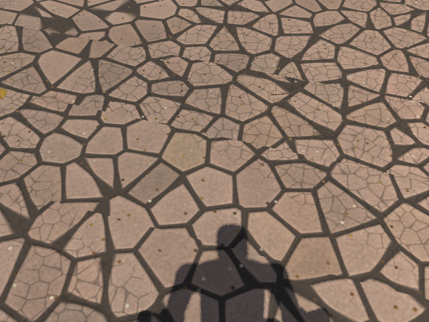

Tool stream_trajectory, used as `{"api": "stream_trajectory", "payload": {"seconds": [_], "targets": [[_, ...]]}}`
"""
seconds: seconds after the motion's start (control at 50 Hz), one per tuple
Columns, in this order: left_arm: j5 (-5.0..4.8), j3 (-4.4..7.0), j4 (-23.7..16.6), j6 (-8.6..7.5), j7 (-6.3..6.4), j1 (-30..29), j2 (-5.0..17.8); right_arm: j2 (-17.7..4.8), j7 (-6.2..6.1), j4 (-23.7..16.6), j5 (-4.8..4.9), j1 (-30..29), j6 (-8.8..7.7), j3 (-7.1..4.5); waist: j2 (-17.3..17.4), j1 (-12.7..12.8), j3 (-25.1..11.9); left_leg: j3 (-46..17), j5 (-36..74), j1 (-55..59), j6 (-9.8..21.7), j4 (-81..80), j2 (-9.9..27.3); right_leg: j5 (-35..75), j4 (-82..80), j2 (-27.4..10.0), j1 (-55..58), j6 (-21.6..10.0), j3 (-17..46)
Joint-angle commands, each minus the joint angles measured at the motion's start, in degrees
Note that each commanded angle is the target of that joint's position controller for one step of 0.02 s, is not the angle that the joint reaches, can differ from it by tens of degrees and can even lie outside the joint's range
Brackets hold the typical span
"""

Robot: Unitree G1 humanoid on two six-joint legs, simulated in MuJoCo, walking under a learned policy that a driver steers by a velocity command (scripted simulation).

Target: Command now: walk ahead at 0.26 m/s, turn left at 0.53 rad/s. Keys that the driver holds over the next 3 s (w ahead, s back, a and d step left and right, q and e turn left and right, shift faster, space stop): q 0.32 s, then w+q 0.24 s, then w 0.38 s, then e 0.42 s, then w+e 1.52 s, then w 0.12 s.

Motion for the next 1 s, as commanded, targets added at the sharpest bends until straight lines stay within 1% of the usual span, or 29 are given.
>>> {"api": "stream_trajectory", "payload": {"seconds": [0.02,0.06,0.1,0.16,0.24,0.3,0.32,0.36,0.4,0.42,0.44,0.46,0.48,0.5,0.52,0.54,0.56,0.6,0.64,0.7,0.76,0.8,0.82,0.86,0.92,0.94,0.96,0.98,1.0], "targets": [[0.98,1.25,-3.1,2.22,0.13,5.2,5.1,-6.2,-0.36,-2.3,0.34,3.4,-0.86,-1.24,-0.3,2.0,-7.0,-15.3,48.1,9.5,9.5,-8.6,16.1,0.8,-5.4,-1.9,-5.3,2.4,1.8],[0.66,0.98,-3.7,3.29,-0.01,5.0,4.2,-8.3,-0.47,-2.3,-0.20,4.2,-0.77,-1.73,1.4,2.2,-8.5,-13.2,52.9,8.3,8.5,-7.6,14.2,3.3,-8.7,-1.1,-4.9,3.3,0.5],[0.44,1.18,-4.6,3.63,-0.04,3.1,5.0,-8.4,-0.72,-2.9,-0.20,4.7,-0.33,-1.70,2.5,1.6,-9.7,-12.7,52.9,7.9,7.0,-6.5,13.0,8.2,-10.1,-1.0,-5.6,3.3,0.3],[0.29,1.74,-6.4,3.89,-0.05,-1.7,6.7,-8.7,-1.16,-2.4,0.18,7.3,0.31,-1.77,4.1,-0.3,-8.8,-15.0,43.3,10.1,5.1,-5.6,11.6,14.2,-14.8,-1.4,-9.2,3.2,2.1],[-0.06,1.39,-8.4,4.01,0.03,-7.7,6.8,-8.8,-1.69,-2.9,-0.50,9.1,1.44,-2.05,5.1,-2.8,-6.5,-20.8,34.5,13.5,5.3,-4.0,12.6,15.1,-22.7,-0.9,-11.7,3.5,3.9],[-0.41,1.11,-9.3,3.52,0.18,-9.7,7.1,-9.3,-1.97,-3.7,-1.42,9.1,2.09,-2.36,4.9,-3.8,-5.8,-24.6,31.8,14.5,5.9,-1.1,12.7,12.8,-28.6,0.6,-9.8,3.4,5.2],[-0.48,1.07,-9.4,3.29,0.22,-9.4,7.3,-9.4,-2.02,-4.0,-1.66,8.7,2.25,-2.43,4.9,-3.7,-5.8,-25.9,31.0,14.2,5.8,0.4,12.4,11.7,-30.6,1.2,-8.3,3.0,5.9],[-0.67,1.00,-9.1,2.67,-0.06,-7.5,7.7,-9.5,-1.85,-5.2,-2.13,6.7,2.27,-2.47,5.2,-2.7,-6.2,-30.0,18.4,11.1,5.4,1.7,11.7,10.4,-36.0,1.7,-2.4,2.3,7.4],[-1.20,1.00,-8.0,2.05,-0.06,-4.1,7.7,-9.0,-1.82,-6.3,-2.66,3.9,2.20,-2.32,4.9,-0.7,-5.4,-32.2,6.6,5.7,4.0,4.4,9.8,10.8,-42.7,1.7,6.4,1.3,7.5],[-1.31,0.95,-6.9,1.57,0.16,-0.9,6.9,-8.6,-1.97,-6.2,-2.51,3.2,2.27,-2.13,3.3,1.4,-5.0,-31.3,0.5,2.4,2.8,8.2,7.8,14.9,-48.9,1.5,12.7,0.7,6.3],[-0.59,1.25,-6.2,0.83,0.61,1.4,7.7,-7.1,-1.83,-5.8,-1.93,5.1,1.99,-1.71,-0.7,1.8,-5.4,-28.1,-10.1,-2.7,1.2,15.5,4.4,13.8,-50.7,0.0,19.8,0.3,6.6],[0.46,1.85,-6.6,0.37,1.00,3.8,11.0,-2.0,-1.45,-5.7,-1.15,9.0,1.57,-0.44,-12.0,0.8,-8.5,-18.6,-28.2,-10.1,-1.0,33.1,-1.4,9.1,-50.6,-12.0,27.7,-2.0,18.4],[0.13,2.02,-8.0,0.56,0.97,7.0,14.4,-3.5,-1.47,-7.2,-1.80,10.9,1.35,-0.62,-10.4,-0.3,-8.4,-11.9,-35.3,-20.8,-1.6,42.3,-5.8,10.1,-51.8,-21.3,31.1,-6.1,35.7],[0.09,3.39,-6.3,0.85,0.73,7.1,15.9,-6.2,-1.51,-7.9,-2.43,11.0,1.20,-0.86,-13.9,-1.6,-7.3,-8.8,-28.8,-28.4,-2.2,46.6,-1.0,-4.2,-56.7,-24.4,29.7,-11.6,45.3],[-0.32,2.67,-7.1,0.93,0.29,5.1,11.0,-8.7,-1.29,-6.9,-2.96,5.6,1.60,-1.16,-5.9,0.2,-1.7,-8.7,-22.0,-30.4,-3.0,50.5,2.4,-12.6,-58.0,-20.4,25.5,-10.6,38.3],[-0.38,2.14,-7.5,1.04,0.02,3.6,9.1,-8.3,-0.31,-6.9,-3.08,2.2,1.73,-1.17,-4.0,1.1,1.1,-8.8,-17.0,-30.1,-3.6,49.9,3.4,-11.5,-58.1,-16.0,21.2,-7.9,29.4],[-0.05,1.86,-7.7,1.03,0.08,2.9,8.7,-7.3,0.68,-6.8,-2.86,2.0,1.91,-1.01,-6.1,0.8,1.3,-8.9,-13.0,-28.6,-4.6,49.0,4.8,-5.6,-59.0,-12.7,18.8,-6.0,23.2],[-0.12,1.77,-5.7,0.00,0.02,5.7,8.4,-5.8,1.79,-6.8,-2.95,1.8,2.12,-0.60,-7.9,0.8,-0.5,-9.1,-7.1,-25.7,-5.2,49.5,4.9,6.9,-59.3,-10.2,16.7,-6.5,17.3],[-0.31,1.80,-4.3,-1.03,-0.66,7.8,7.7,-4.8,1.58,-6.5,-2.72,2.1,2.14,-0.30,-6.8,0.3,-2.5,-9.7,-5.0,-25.7,-5.6,49.8,4.3,14.5,-59.1,-10.0,17.5,-8.0,14.4],[-0.38,1.67,-1.9,-1.55,-0.99,10.9,6.2,-3.7,1.21,-7.3,-2.98,-1.7,2.02,-0.02,-6.1,0.7,-1.5,-10.5,-2.1,-30.6,-6.2,47.1,4.8,17.5,-59.9,-10.4,20.5,-9.6,11.8],[-0.46,1.75,-0.2,-1.72,-0.96,13.1,6.1,-3.1,1.32,-8.7,-2.94,-7.2,1.43,0.32,-5.2,1.5,-0.5,-8.5,1.1,-32.3,-7.2,38.3,5.7,21.6,-60.9,-9.9,22.6,-10.3,9.2],[-0.72,1.69,0.9,-1.64,-0.73,13.4,5.8,-1.3,1.86,-9.8,-2.99,-11.4,0.93,1.41,-4.7,2.0,-0.1,-4.7,4.6,-29.0,-7.8,26.8,7.8,24.3,-61.4,-9.1,23.0,-10.1,6.4],[-0.92,1.62,1.4,-1.43,-0.58,13.7,5.5,0.1,2.27,-10.4,-2.65,-14.2,0.78,2.18,-4.7,2.9,0.5,-1.6,6.2,-25.2,-8.2,19.1,8.8,22.4,-62.4,-8.0,21.3,-9.9,4.9],[-0.83,1.92,2.8,-1.19,-0.41,15.9,7.0,1.2,2.67,-11.3,-1.84,-17.7,0.59,2.88,-6.0,4.5,1.3,1.3,4.8,-18.6,-7.6,11.2,9.1,24.6,-63.4,-10.0,20.8,-10.1,5.2],[-0.54,2.30,4.8,-0.67,-0.53,17.2,8.2,-0.8,1.67,-10.4,-1.43,-14.7,-0.05,2.42,-6.3,2.8,0.9,2.3,0.3,-11.2,-4.4,5.0,7.4,36.4,-58.7,-12.8,24.7,-9.3,5.0],[-0.52,2.40,5.2,-0.49,-0.50,17.1,8.6,-1.9,1.07,-9.0,-1.66,-10.8,-0.48,1.91,-6.0,0.8,-1.2,2.6,-1.4,-5.9,-3.2,2.9,5.6,45.5,-53.3,-12.6,26.0,-8.7,4.0],[-0.79,2.14,5.9,-0.18,-0.47,17.6,7.9,-2.9,0.36,-6.1,-2.26,-2.6,-1.38,1.33,-4.0,-2.8,-5.5,2.6,1.0,5.0,-1.8,-1.1,4.1,51.7,-42.6,-10.2,24.6,-7.4,2.0],[-1.34,1.66,5.4,-0.28,-0.49,17.5,6.8,-5.2,-0.47,-3.7,-3.48,6.7,-2.42,0.58,-2.6,-6.4,-12.5,-2.1,2.6,20.0,-0.2,-0.3,9.4,41.7,-30.4,-7.8,16.5,-6.2,0.6],[-3.38,-0.07,2.5,-0.42,-0.88,20.3,0.1,-10.6,-1.33,-3.5,-4.82,12.8,-2.76,-0.60,9.6,-6.4,-22.1,-25.6,8.6,38.1,4.5,-0.9,29.3,10.4,-11.0,-1.0,-1.9,-3.3,-3.1]]}}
